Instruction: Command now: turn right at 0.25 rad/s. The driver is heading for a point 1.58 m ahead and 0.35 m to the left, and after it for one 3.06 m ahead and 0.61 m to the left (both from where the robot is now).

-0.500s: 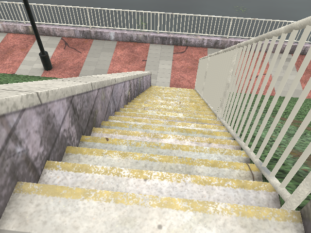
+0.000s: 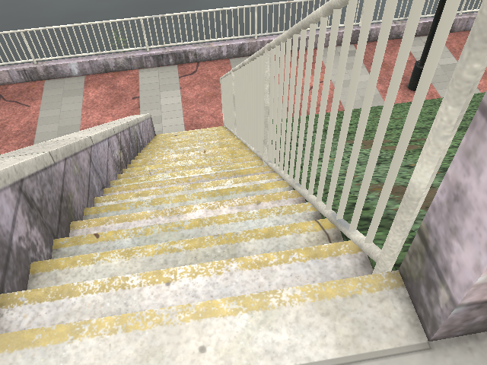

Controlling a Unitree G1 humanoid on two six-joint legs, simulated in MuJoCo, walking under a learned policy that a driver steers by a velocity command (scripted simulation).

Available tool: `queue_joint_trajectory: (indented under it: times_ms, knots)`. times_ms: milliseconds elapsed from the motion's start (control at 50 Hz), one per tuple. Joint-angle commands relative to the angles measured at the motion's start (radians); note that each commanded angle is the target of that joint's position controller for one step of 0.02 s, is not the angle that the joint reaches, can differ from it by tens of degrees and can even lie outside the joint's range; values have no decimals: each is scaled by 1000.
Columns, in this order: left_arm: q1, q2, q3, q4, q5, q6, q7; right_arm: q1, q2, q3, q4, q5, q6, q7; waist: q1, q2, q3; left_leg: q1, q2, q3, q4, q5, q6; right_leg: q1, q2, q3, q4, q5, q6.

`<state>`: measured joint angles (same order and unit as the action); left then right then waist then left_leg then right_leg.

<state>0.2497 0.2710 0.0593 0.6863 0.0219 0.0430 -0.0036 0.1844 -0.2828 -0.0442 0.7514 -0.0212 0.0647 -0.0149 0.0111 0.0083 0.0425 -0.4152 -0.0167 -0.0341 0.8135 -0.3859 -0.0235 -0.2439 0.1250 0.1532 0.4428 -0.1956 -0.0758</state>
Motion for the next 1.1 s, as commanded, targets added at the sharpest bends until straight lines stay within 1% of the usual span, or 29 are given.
queue_joint_trajectory:
  times_ms: [20,80,100,120,140,180,220,280,380,440,460,480,500,520,540,560,620,680,800,860,880,900,920,940,960,980,1000,1040,1100]
  knots:
    - [6,141,34,-53,6,-4,1,-2,-74,-13,-64,8,-17,-3,12,-142,-65,73,-19,19,-109,-25,20,33,-272,264,-93,246,-133]
    - [-22,62,-5,-39,-3,-12,15,83,-21,9,-18,3,-34,-10,-42,-78,-86,340,22,-6,-511,219,55,-54,-233,219,-59,148,-44]
    - [39,18,-20,-24,2,-19,17,67,-62,10,-20,-13,-48,-17,0,43,-98,403,161,-191,-584,220,77,-92,-177,150,13,2,8]
    - [87,32,-14,-18,-5,-21,17,-20,-135,3,-45,-10,-59,-10,60,132,-60,298,290,-342,-573,390,153,-86,-66,21,9,-119,43]
    - [44,71,-8,6,2,-18,23,-58,-106,10,-47,-10,-65,0,34,115,-62,196,283,-339,-553,350,199,24,-90,-12,-13,-136,50]
    - [-47,85,-3,-1,12,-27,19,-29,-127,1,-31,-1,-61,12,-9,147,-52,181,157,-314,-576,-66,163,39,-55,-61,14,-108,46]
    - [-85,93,1,-25,23,-38,5,55,-175,-23,-8,-4,-49,11,-37,196,1,216,175,-409,-618,-289,209,-108,-37,-139,117,-194,53]
    - [-132,81,-3,-49,17,-54,2,162,-161,-41,15,-5,-51,19,-71,142,32,308,225,-525,-634,-257,279,-296,-64,-116,292,-281,61]
    - [-138,59,-13,-60,5,-78,-2,117,-160,-66,-6,3,-65,20,-39,122,-16,241,135,-450,-599,-98,266,-190,-64,-128,213,-229,64]
    - [-4,52,-12,-21,-11,-84,20,29,-158,-80,-41,3,-60,24,56,87,-30,9,54,-412,-507,-132,199,147,-43,-156,-69,-61,46]
    - [73,95,1,1,-5,-91,35,17,-130,-77,-53,6,-66,20,90,29,-53,-162,5,-372,-407,-183,153,356,-106,-101,-80,-56,40]
    - [176,187,18,6,7,-98,51,15,-50,-55,-83,11,-78,22,126,-140,-111,-280,-72,-239,-164,-232,106,474,-346,150,-200,-344,7]
    - [155,290,42,1,23,-94,57,1,-35,-45,-107,2,-84,22,108,-230,-52,-413,-149,-116,40,-180,87,394,-534,491,-332,-600,-67]
    - [115,240,37,7,27,-91,54,-5,-98,-55,-108,-22,-85,26,57,-123,24,-429,-31,-125,146,-100,87,307,-546,471,-306,-595,-111]
    - [74,166,15,-3,18,-98,44,21,-99,-56,-84,-14,-86,36,31,-84,36,-398,-12,-108,185,-31,83,279,-482,379,-300,-514,-104]
    - [52,127,3,-9,13,-105,37,51,-93,-56,-65,-13,-85,46,12,-84,41,-373,1,-93,204,21,70,262,-426,261,-306,-388,-82]
    - [104,117,-2,20,9,-122,27,16,-78,-49,-77,-20,-73,74,25,-113,24,-381,15,-46,295,125,62,267,-353,45,-289,-33,-63]
    - [167,110,-5,51,3,-125,14,-62,-59,-37,-121,-17,-64,85,36,-104,33,-424,22,-21,270,179,52,279,-349,-71,-256,252,-67]
    - [208,124,-10,97,2,-119,19,-226,-9,2,-204,-14,-63,106,57,-117,74,-239,20,111,-69,261,87,200,-355,-209,-237,411,-62]
    - [234,165,-3,135,-2,-111,22,-134,-26,-4,-183,-15,-67,77,8,-124,6,-20,-63,161,-159,161,153,241,-370,-257,-73,855,-52]
    - [237,180,-2,145,-4,-106,23,-6,-46,-14,-145,-20,-73,65,-54,-118,-62,133,-97,160,-197,160,176,233,-366,-276,78,946,-42]
    - [229,185,-2,144,-12,-103,26,158,-74,-31,-94,-26,-82,49,-137,-97,-148,371,-101,133,-271,213,199,128,-343,-316,294,869,-19]
    - [242,130,-17,111,-10,-104,23,287,-162,-55,-69,-35,-85,31,-172,21,-270,621,126,-150,-317,52,242,-83,-293,-321,614,378,3]
    - [333,28,-39,70,-28,-98,7,278,-250,-63,-86,-20,-86,23,-98,204,-432,852,454,-682,-411,158,379,-387,-129,-223,958,-401,42]
    - [185,154,-5,65,-10,-95,15,290,-208,-69,-79,15,-76,12,-181,43,-380,746,399,-634,-470,164,372,-458,-130,-88,1007,-274,35]
    - [126,128,-8,37,-25,-104,12,208,-161,-50,-58,7,-79,2,-119,68,-191,581,371,-456,-491,236,343,-488,-162,-82,983,-199,28]
    - [121,107,-14,44,-27,-110,9,165,-109,-35,-48,5,-91,5,-77,25,-96,415,329,-338,-522,353,300,-423,-187,-79,894,-153,23]
    - [216,76,-13,93,-3,-73,1,127,-56,-18,-32,7,-113,5,10,40,-41,238,249,-167,-578,429,223,-281,-213,-69,767,-126,37]
    - [240,51,-2,118,-10,-33,-6,154,-50,-17,-1,11,-144,10,32,56,-20,203,214,-57,-608,553,193,-269,-187,-64,706,-58,46]
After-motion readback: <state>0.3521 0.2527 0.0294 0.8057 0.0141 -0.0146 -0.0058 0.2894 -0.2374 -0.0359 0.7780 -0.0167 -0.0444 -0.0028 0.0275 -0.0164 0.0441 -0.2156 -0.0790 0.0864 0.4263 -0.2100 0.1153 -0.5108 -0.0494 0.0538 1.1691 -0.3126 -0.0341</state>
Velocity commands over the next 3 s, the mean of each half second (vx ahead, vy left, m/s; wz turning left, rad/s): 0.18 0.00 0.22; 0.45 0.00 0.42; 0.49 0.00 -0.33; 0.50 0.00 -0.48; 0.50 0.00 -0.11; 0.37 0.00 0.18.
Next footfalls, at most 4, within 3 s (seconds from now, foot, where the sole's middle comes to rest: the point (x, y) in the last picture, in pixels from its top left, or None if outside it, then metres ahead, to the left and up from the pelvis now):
0.10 left None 0.04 0.12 -0.78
0.46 right None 0.10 -0.08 -0.78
0.92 left None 0.33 0.21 -0.78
1.42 right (207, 347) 0.52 0.15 -0.78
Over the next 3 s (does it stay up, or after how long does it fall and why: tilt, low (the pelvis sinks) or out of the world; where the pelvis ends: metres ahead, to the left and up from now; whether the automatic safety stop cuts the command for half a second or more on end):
stays up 1.05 0.23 -0.46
